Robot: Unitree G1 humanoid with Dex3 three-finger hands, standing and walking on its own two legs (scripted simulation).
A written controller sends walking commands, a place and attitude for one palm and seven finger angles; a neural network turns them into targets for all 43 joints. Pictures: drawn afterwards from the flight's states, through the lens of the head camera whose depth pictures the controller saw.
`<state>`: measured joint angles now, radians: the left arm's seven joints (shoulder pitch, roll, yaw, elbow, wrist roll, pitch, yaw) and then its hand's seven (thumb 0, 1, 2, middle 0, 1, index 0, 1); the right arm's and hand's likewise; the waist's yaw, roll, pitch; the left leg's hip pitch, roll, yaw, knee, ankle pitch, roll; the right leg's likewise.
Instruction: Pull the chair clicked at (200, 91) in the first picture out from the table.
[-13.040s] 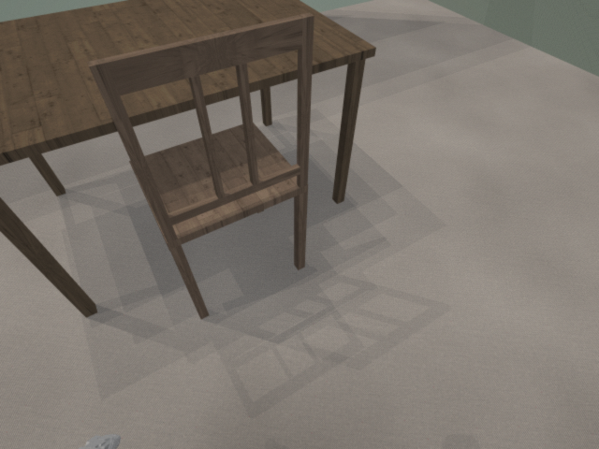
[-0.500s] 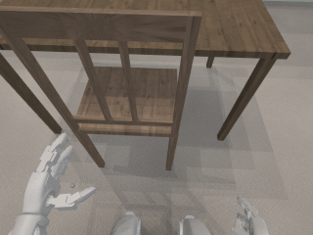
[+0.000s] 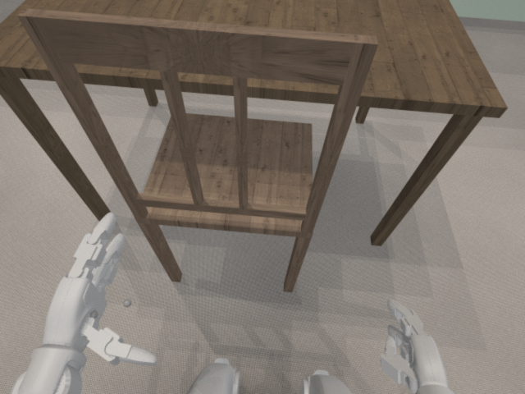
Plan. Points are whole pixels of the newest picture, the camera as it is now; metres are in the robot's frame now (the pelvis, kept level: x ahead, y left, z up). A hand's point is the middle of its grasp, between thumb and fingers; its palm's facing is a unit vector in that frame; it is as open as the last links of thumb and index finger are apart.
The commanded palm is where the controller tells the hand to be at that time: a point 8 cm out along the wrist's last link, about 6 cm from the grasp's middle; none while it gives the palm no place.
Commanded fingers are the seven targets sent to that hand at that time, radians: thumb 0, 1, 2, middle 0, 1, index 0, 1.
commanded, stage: raise the hand toward the chair's back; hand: left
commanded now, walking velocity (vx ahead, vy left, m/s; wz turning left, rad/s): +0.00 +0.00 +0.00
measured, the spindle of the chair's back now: (187, 150) +0.51 +0.18 +0.03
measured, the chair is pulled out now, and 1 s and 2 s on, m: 0.00 0.00 0.00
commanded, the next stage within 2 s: aim the fingers beside a spindle in 0.72 s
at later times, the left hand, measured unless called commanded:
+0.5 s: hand (128, 285) +0.25 +0.20 +0.04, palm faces -0.01 -1.00 -0.06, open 16.9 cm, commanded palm +0.23 +0.26 +0.05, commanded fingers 0.00 -0.50 0.30 -0.06 -0.08 -0.06 -0.08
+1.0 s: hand (133, 284) +0.25 +0.20 +0.04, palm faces -0.01 -1.00 -0.05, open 16.9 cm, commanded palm +0.24 +0.25 +0.04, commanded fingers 0.00 -0.50 0.30 -0.06 -0.08 -0.06 -0.08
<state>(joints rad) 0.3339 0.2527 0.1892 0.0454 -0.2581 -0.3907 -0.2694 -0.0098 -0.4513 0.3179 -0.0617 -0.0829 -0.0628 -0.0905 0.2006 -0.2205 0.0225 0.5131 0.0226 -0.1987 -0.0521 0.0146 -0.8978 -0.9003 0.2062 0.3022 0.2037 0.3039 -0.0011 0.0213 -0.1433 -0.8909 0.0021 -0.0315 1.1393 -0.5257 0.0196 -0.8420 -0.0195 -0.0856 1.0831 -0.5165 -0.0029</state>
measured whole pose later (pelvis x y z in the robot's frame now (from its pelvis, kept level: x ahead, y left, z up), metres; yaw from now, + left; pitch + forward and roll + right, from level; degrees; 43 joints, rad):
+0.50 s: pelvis +0.01 +0.00 +0.01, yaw +0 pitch +16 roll -2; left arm 0.29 0.27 0.23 0.09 -0.28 -0.39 -0.29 -0.01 -0.50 0.30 -0.06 -0.08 -0.06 -0.08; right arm 0.25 -0.25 0.00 0.55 0.03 -0.20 -0.05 0.02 -0.90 -0.90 0.21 0.30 0.20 0.30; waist -0.03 0.02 -0.14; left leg -0.86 0.01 -0.02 1.10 -0.52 0.02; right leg -0.82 -0.01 -0.08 1.04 -0.51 0.00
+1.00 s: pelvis +0.00 -0.01 +0.00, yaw +0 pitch +16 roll -2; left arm 0.23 0.26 0.23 0.16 -0.28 -0.41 -0.31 -0.01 -0.50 0.30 -0.06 -0.08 -0.06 -0.08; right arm 0.22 -0.25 0.01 0.56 0.02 -0.21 -0.06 0.01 -0.90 -0.90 0.21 0.30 0.20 0.30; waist -0.01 0.03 -0.14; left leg -0.89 0.01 -0.04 1.12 -0.52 0.01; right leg -0.84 -0.01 -0.09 1.07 -0.52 -0.01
